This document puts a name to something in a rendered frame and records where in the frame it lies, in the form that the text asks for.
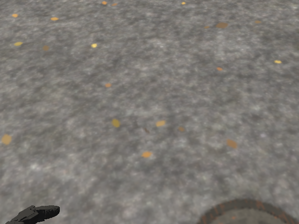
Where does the left robot hand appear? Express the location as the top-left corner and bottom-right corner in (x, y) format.
(6, 205), (60, 224)

